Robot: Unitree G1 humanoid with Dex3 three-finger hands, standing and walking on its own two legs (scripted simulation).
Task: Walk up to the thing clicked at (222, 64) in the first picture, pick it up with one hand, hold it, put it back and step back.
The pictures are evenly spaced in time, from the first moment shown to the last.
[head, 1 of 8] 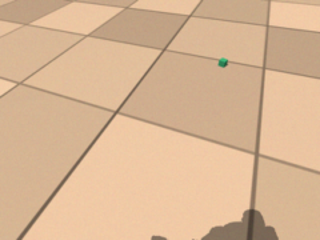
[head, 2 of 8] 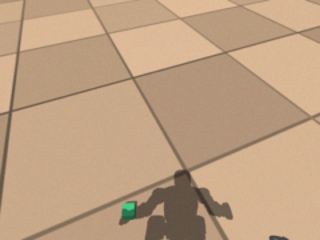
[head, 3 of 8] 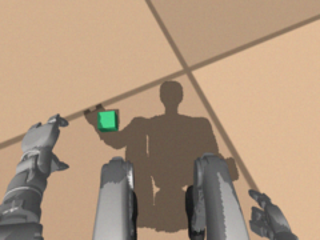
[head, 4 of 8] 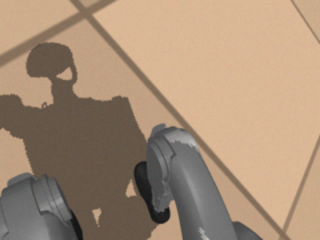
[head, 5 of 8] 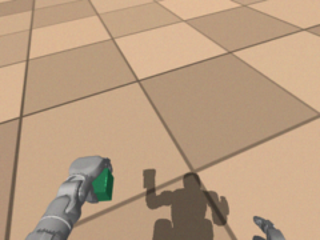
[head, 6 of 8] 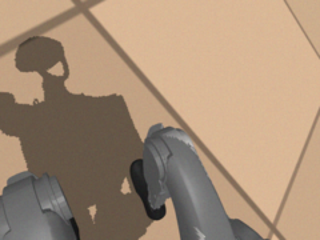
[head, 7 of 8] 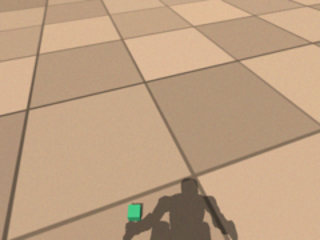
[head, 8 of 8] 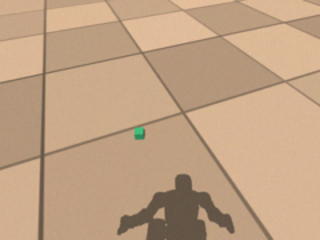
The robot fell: no
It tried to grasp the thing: yes
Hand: left
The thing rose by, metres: 0.68
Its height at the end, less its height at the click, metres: +0.00
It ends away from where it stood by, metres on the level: 0.01
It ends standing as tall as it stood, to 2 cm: yes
